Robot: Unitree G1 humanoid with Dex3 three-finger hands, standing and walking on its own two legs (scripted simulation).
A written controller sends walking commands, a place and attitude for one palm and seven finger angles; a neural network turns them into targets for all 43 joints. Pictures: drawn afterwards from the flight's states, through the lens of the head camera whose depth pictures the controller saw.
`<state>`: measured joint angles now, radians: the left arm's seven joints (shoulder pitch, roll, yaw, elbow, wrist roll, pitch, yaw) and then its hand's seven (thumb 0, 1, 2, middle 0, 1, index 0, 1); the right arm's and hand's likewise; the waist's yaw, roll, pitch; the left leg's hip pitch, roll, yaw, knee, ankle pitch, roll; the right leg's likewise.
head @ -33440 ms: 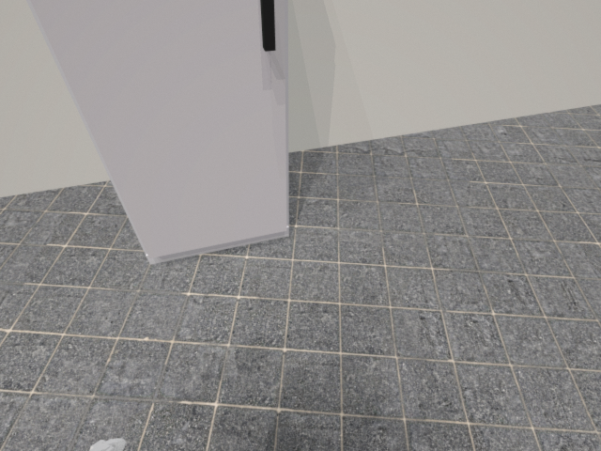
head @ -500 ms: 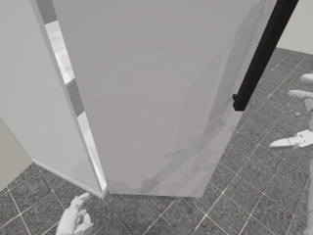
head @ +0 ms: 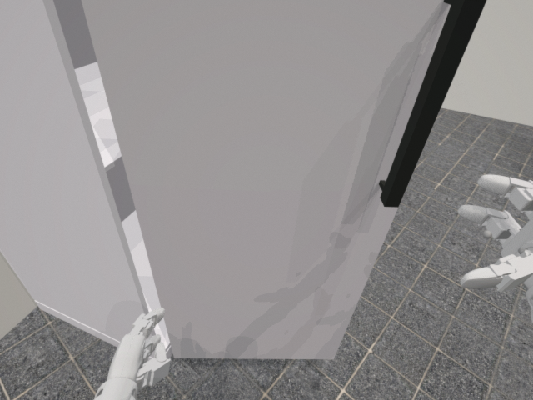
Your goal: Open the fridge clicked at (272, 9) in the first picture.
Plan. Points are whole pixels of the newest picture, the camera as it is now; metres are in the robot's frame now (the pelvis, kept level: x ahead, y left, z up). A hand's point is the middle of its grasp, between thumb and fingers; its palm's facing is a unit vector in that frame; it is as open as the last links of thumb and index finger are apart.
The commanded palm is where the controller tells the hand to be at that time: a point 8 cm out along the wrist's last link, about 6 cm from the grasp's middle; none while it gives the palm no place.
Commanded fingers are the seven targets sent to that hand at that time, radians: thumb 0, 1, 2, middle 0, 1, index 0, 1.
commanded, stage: draw the hand back to the body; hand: right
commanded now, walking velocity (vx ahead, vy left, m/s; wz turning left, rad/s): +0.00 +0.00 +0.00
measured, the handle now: (415, 115) +0.47 -0.24 +0.27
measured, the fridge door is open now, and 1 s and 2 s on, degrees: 67 67 67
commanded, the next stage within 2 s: step back with the hand held close in 1.20 s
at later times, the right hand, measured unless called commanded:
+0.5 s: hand (494, 286) +0.22 -0.27 +0.16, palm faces +0.46 +0.84 -0.30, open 12.0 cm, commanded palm +0.16 -0.30 +0.19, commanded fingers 0.00 -0.36 -0.64 0.22 0.62 0.22 0.62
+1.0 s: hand (509, 312) +0.19 -0.28 +0.15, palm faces +0.47 +0.81 -0.35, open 7.7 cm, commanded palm +0.14 -0.31 +0.17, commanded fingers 0.00 -0.90 -0.90 0.20 0.30 0.20 0.30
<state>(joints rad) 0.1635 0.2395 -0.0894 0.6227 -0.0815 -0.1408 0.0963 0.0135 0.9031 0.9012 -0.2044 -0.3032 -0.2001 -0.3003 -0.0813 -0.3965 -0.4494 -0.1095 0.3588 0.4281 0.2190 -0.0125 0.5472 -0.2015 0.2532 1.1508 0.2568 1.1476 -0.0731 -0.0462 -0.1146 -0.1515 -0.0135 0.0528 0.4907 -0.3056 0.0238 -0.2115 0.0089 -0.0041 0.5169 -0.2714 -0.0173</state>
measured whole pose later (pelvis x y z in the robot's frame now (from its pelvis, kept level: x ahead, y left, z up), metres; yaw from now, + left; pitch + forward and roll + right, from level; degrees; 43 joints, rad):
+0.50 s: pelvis -0.01 +0.00 +0.00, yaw +0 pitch -4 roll +0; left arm 0.24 0.23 -0.05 0.70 0.00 -0.13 0.09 0.01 0.90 0.90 -0.21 -0.30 -0.20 -0.30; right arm 0.27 -0.35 -0.33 -0.25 0.10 -0.03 -0.10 -0.01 -0.01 -0.47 0.24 0.82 0.24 0.82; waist -0.06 -0.05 -0.01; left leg -0.09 -0.01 0.05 0.42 -0.26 0.02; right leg -0.15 0.01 -0.01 0.45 -0.23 -0.02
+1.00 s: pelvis +0.00 -0.01 +0.01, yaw +0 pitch -5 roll +0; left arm 0.20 0.22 -0.03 0.65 0.01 -0.13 0.09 0.01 0.90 0.90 -0.20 -0.30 -0.20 -0.30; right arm 0.44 -0.34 -0.31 -0.36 0.07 -0.05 -0.10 0.01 -0.82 -0.87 0.21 0.34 0.22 0.34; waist -0.09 -0.04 -0.01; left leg -0.04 0.00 0.05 0.39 -0.26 0.01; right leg -0.11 0.02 -0.01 0.43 -0.24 -0.03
